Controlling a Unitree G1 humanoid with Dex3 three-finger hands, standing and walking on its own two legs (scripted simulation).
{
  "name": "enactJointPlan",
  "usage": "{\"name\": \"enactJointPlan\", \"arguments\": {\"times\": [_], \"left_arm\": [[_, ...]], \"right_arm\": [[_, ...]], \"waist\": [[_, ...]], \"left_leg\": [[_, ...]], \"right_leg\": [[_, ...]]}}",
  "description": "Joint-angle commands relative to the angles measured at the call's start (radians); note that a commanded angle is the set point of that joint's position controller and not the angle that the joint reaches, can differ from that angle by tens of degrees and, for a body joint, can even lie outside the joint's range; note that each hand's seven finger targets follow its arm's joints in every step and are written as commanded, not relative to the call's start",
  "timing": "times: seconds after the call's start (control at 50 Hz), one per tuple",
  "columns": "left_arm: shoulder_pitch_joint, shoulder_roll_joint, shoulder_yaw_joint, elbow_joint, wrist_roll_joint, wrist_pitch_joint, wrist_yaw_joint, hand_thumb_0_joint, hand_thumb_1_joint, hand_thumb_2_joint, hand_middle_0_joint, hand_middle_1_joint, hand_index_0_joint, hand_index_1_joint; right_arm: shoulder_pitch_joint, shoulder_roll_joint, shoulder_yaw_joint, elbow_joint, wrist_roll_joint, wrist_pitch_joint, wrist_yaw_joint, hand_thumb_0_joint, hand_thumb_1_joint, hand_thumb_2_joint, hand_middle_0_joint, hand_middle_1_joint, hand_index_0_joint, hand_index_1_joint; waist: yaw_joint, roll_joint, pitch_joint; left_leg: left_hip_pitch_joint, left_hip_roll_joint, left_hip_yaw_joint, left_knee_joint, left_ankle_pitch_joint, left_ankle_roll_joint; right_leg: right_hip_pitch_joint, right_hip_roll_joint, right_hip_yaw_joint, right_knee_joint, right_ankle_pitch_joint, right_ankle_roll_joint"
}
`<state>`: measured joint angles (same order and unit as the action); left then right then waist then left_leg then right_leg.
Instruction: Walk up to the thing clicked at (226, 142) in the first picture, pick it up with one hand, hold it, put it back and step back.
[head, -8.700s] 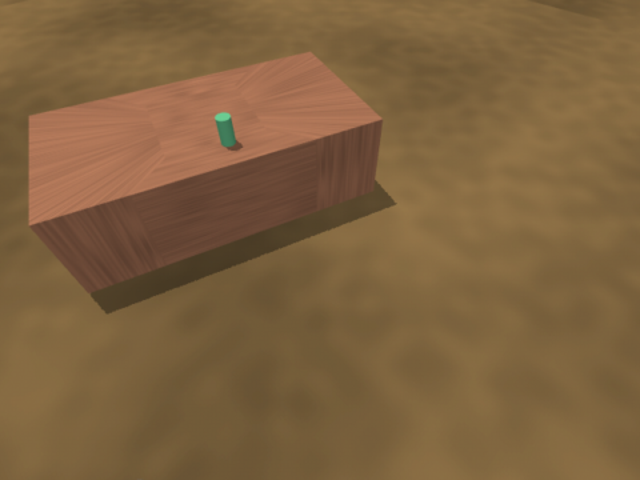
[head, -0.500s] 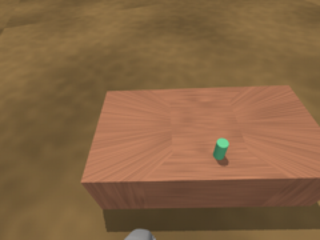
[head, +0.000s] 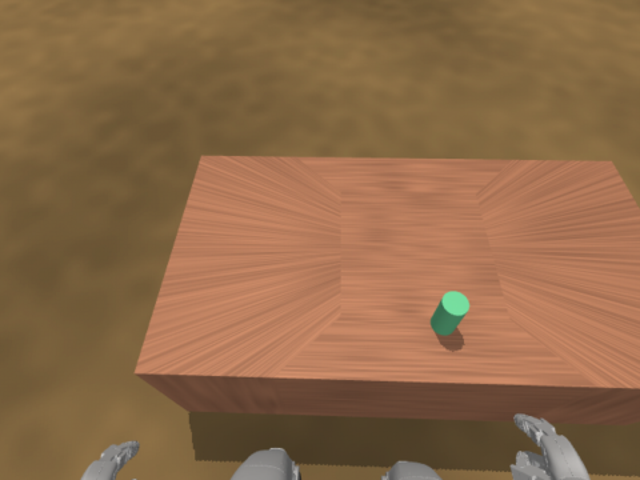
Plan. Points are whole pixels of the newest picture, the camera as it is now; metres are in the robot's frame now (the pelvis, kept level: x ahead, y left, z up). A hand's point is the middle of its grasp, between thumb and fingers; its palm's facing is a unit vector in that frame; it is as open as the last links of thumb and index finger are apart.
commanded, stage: walk up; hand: right
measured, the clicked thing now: (448, 314) +0.46 -0.23 -0.31
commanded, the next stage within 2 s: stand in 1.72 s
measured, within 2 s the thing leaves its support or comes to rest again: neither
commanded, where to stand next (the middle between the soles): +0.01 +0.03 m, yaw +1 degrees
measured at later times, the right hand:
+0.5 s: hand out of the picture +0.08 -0.22 -0.15, palm faces -0.12 +0.92 -0.36, open 7.4 cm
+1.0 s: hand out of the picture +0.07 -0.22 -0.13, palm faces -0.06 +0.94 -0.33, open 7.4 cm
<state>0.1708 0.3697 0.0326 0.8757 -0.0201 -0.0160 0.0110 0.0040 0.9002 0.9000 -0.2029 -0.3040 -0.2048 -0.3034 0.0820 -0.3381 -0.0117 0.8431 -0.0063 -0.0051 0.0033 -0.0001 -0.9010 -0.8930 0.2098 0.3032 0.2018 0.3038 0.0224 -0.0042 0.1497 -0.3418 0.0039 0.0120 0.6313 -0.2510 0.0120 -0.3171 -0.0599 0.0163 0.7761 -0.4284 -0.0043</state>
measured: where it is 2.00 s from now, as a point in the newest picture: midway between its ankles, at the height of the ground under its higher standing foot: outside the picture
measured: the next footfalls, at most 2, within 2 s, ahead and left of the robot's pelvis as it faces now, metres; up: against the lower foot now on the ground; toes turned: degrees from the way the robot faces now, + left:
right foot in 0.04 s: +0.02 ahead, -0.12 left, +0.00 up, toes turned +2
left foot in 0.36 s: +0.02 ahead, +0.16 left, +0.00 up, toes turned +1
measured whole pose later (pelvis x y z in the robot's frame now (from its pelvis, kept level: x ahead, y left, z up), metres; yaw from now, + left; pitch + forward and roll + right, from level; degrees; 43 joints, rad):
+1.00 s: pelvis -0.04 +0.03 +0.02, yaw +2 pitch -3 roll +0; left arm 0.09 0.36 0.02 1.08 0.00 -0.01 -0.02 0.01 0.90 0.90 -0.20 -0.30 -0.20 -0.30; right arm 0.08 -0.35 0.00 1.08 0.00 -0.01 0.02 0.00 -0.90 -0.89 0.21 0.30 0.20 0.30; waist 0.01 -0.01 0.07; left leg -0.18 0.01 -0.02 0.43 -0.20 -0.02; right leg -0.16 -0.03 0.02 0.42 -0.21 0.03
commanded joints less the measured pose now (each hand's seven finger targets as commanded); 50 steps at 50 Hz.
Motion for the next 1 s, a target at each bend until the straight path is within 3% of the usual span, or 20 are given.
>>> {"name": "enactJointPlan", "arguments": {"times": [0.0, 0.02, 0.04, 0.06, 0.08, 0.14, 0.24, 0.32, 0.34, 0.36, 0.38, 0.4, 0.42, 0.46, 0.56, 0.62, 0.64, 0.66, 0.72, 0.98], "left_arm": [[0.188, 0.228, 0.073, 0.015, 0.024, -0.024, 0.037, 0.000, 0.900, 0.900, -0.200, -0.300, -0.200, -0.300], [0.176, 0.301, 0.089, 0.000, 0.038, -0.028, 0.041, 0.000, 0.900, 0.900, -0.200, -0.300, -0.200, -0.300], [0.124, 0.377, 0.107, -0.023, 0.043, -0.028, 0.041, 0.000, 0.900, 0.900, -0.200, -0.300, -0.200, -0.300], [0.082, 0.419, 0.113, -0.052, 0.049, -0.028, 0.041, 0.000, 0.900, 0.900, -0.200, -0.300, -0.200, -0.300], [0.059, 0.390, 0.115, -0.062, 0.050, -0.029, 0.044, 0.000, 0.900, 0.900, -0.200, -0.300, -0.200, -0.300], [0.036, 0.288, 0.095, -0.061, 0.043, -0.033, 0.052, 0.000, 0.900, 0.900, -0.200, -0.300, -0.200, -0.300], [0.078, 0.270, 0.090, -0.087, 0.061, -0.030, 0.044, 0.000, 0.900, 0.900, -0.200, -0.300, -0.200, -0.300], [0.011, 0.304, 0.085, -0.098, 0.030, 0.002, 0.025, 0.000, 0.900, 0.900, -0.200, -0.300, -0.200, -0.300], [0.009, 0.276, 0.075, -0.100, 0.021, 0.008, 0.021, 0.000, 0.900, 0.900, -0.200, -0.300, -0.200, -0.300], [0.033, 0.211, 0.056, -0.097, 0.017, 0.014, 0.018, 0.000, 0.900, 0.900, -0.200, -0.300, -0.200, -0.300], [0.009, 0.163, 0.044, -0.107, 0.009, 0.018, 0.022, 0.000, 0.900, 0.900, -0.200, -0.300, -0.200, -0.300], [-0.047, 0.242, 0.065, -0.080, 0.016, 0.025, 0.036, 0.000, 0.900, 0.900, -0.200, -0.300, -0.200, -0.300], [-0.043, 0.267, 0.065, -0.055, 0.012, 0.023, 0.030, 0.000, 0.900, 0.900, -0.200, -0.300, -0.200, -0.300], [0.024, 0.231, 0.061, -0.014, 0.002, 0.012, 0.017, 0.000, 0.900, 0.900, -0.200, -0.300, -0.200, -0.300], [0.047, 0.195, 0.053, 0.037, 0.020, -0.007, 0.012, 0.000, 0.900, 0.900, -0.200, -0.300, -0.200, -0.300], [0.003, 0.286, 0.061, 0.045, 0.036, -0.026, 0.017, 0.000, 0.900, 0.900, -0.200, -0.300, -0.200, -0.300], [-0.075, 0.312, 0.058, 0.037, 0.036, -0.022, 0.009, 0.000, 0.900, 0.900, -0.200, -0.300, -0.200, -0.300], [-0.127, 0.279, 0.046, 0.027, 0.035, -0.018, 0.001, 0.000, 0.900, 0.900, -0.200, -0.300, -0.200, -0.300], [-0.099, 0.212, 0.030, 0.059, 0.024, -0.011, -0.008, 0.000, 0.900, 0.900, -0.200, -0.300, -0.200, -0.300], [-0.114, 0.199, 0.022, 0.160, 0.021, -0.013, -0.017, 0.000, 0.900, 0.900, -0.200, -0.300, -0.200, -0.300]], "right_arm": [[0.009, -0.265, -0.089, -0.065, 0.009, 0.032, -0.005, 0.000, -0.900, -0.900, 0.200, 0.300, 0.200, 0.300], [-0.009, -0.225, -0.082, -0.085, 0.017, 0.041, -0.001, 0.000, -0.900, -0.900, 0.200, 0.300, 0.200, 0.300], [-0.008, -0.182, -0.074, -0.095, 0.010, 0.053, -0.003, 0.000, -0.900, -0.900, 0.200, 0.300, 0.200, 0.300], [-0.023, -0.228, -0.096, -0.099, -0.002, 0.071, -0.012, 0.000, -0.900, -0.900, 0.200, 0.300, 0.200, 0.300], [-0.007, -0.253, -0.105, -0.096, -0.010, 0.075, -0.014, 0.000, -0.900, -0.900, 0.200, 0.300, 0.200, 0.300], [0.046, -0.221, -0.110, -0.065, 0.004, 0.058, 0.001, 0.000, -0.900, -0.900, 0.200, 0.300, 0.200, 0.300], [0.014, -0.208, -0.091, -0.067, 0.008, 0.033, 0.003, 0.000, -0.900, -0.900, 0.200, 0.300, 0.200, 0.300], [0.106, -0.214, -0.098, 0.001, -0.007, 0.007, -0.005, 0.000, -0.900, -0.900, 0.200, 0.300, 0.200, 0.300], [0.139, -0.237, -0.104, 0.020, -0.015, -0.001, -0.010, 0.000, -0.900, -0.900, 0.200, 0.300, 0.200, 0.300], [0.149, -0.299, -0.117, 0.023, -0.027, -0.009, -0.014, 0.000, -0.900, -0.900, 0.200, 0.300, 0.200, 0.300], [0.094, -0.370, -0.117, -0.004, -0.029, -0.017, -0.014, 0.000, -0.900, -0.900, 0.200, 0.300, 0.200, 0.300], [0.076, -0.414, -0.122, 0.004, -0.009, -0.015, -0.011, 0.000, -0.900, -0.900, 0.200, 0.300, 0.200, 0.300], [0.020, -0.370, -0.114, 0.002, -0.006, -0.013, -0.012, 0.000, -0.900, -0.900, 0.200, 0.300, 0.200, 0.300], [-0.045, -0.282, -0.077, -0.011, -0.016, -0.016, -0.018, 0.000, -0.900, -0.900, 0.200, 0.300, 0.200, 0.300], [-0.001, -0.280, -0.071, 0.023, 0.004, -0.006, -0.017, 0.000, -0.900, -0.900, 0.200, 0.300, 0.200, 0.300], [0.000, -0.204, -0.048, 0.025, 0.025, -0.003, -0.019, 0.000, -0.900, -0.900, 0.200, 0.300, 0.200, 0.300], [0.028, -0.208, -0.055, 0.053, 0.022, 0.003, -0.023, 0.000, -0.900, -0.900, 0.200, 0.300, 0.200, 0.300], [0.054, -0.208, -0.059, 0.087, 0.014, 0.002, -0.021, 0.000, -0.900, -0.900, 0.200, 0.300, 0.200, 0.300], [-0.036, -0.252, -0.060, 0.094, 0.005, -0.017, -0.008, 0.000, -0.900, -0.900, 0.200, 0.300, 0.200, 0.300], [-0.077, -0.231, -0.034, 0.187, 0.001, -0.034, -0.002, 0.000, -0.900, -0.900, 0.200, 0.300, 0.200, 0.300]], "waist": [[0.018, 0.116, -0.210], [0.026, -0.032, -0.195], [0.015, -0.212, -0.144], [0.035, -0.229, -0.131], [0.016, -0.177, -0.087], [-0.013, -0.124, -0.145], [0.052, -0.198, -0.276], [-0.012, -0.223, -0.236], [-0.032, -0.166, -0.233], [-0.033, 0.006, -0.243], [-0.017, 0.201, -0.211], [-0.062, 0.218, -0.195], [-0.027, 0.172, -0.135], [0.015, 0.181, -0.140], [0.015, 0.198, -0.202], [-0.015, 0.001, -0.223], [-0.047, -0.072, -0.200], [-0.072, -0.089, -0.156], [-0.024, -0.021, -0.136], [-0.008, 0.031, -0.179]], "left_leg": [[0.017, 0.153, -0.124, 0.042, 0.412, 0.123], [-0.084, 0.069, -0.068, 0.140, 0.223, 0.058], [-0.176, -0.053, -0.007, 0.343, -0.229, 0.010], [-0.168, -0.038, -0.125, 0.554, -0.403, 0.005], [-0.179, -0.008, -0.168, 0.615, -0.374, -0.001], [-0.216, -0.053, -0.180, 0.625, -0.274, -0.006], [-0.185, -0.015, -0.097, 0.230, -0.248, -0.038], [0.101, -0.041, 0.019, -0.155, -0.017, -0.024], [0.193, -0.042, -0.001, -0.227, 0.103, -0.005], [0.270, 0.101, -0.211, -0.227, 0.189, 0.046], [0.228, 0.293, -0.497, -0.248, 0.290, 0.136], [0.055, 0.379, -0.583, -0.264, 0.193, 0.274], [-0.006, 0.343, -0.499, -0.258, 0.158, 0.277], [0.079, 0.201, -0.242, -0.164, 0.294, 0.180], [0.145, 0.168, -0.192, -0.032, 0.419, 0.117], [0.038, 0.038, -0.097, 0.047, 0.136, 0.013], [0.136, 0.021, -0.065, 0.021, -0.112, 0.009], [0.229, 0.033, -0.078, -0.032, -0.139, 0.006], [0.150, 0.118, -0.190, -0.203, 0.014, 0.053], [0.159, 0.110, -0.129, -0.329, 0.053, 0.013]], "right_leg": [[0.155, 0.043, -0.045, -0.248, 0.312, -0.005], [0.146, -0.116, 0.139, -0.303, 0.432, -0.068], [0.078, -0.354, 0.416, -0.439, 0.491, -0.189], [0.010, -0.459, 0.519, -0.433, 0.609, -0.338], [-0.009, -0.437, 0.493, -0.395, 0.668, -0.348], [0.135, -0.238, 0.175, -0.268, 0.779, -0.230], [0.385, -0.193, 0.120, -0.195, 0.678, -0.213], [0.165, -0.168, 0.068, -0.071, 0.634, -0.160], [0.090, -0.137, 0.049, 0.008, 0.562, -0.115], [-0.055, -0.082, 0.021, 0.131, 0.338, -0.063], [-0.188, 0.066, -0.010, 0.162, -0.145, -0.012], [-0.064, 0.030, 0.086, 0.225, -0.248, -0.012], [-0.033, 0.006, 0.088, 0.232, -0.196, -0.018], [-0.042, 0.017, 0.065, 0.125, -0.107, -0.027], [0.135, 0.041, -0.032, -0.313, 0.152, -0.021], [0.210, -0.148, 0.237, -0.345, 0.446, -0.124], [0.051, -0.213, 0.269, -0.365, 0.336, -0.170], [-0.051, -0.194, 0.238, -0.358, 0.279, -0.150], [0.035, -0.035, 0.070, -0.325, 0.184, -0.039], [0.201, -0.053, 0.087, -0.451, 0.284, -0.028]]}}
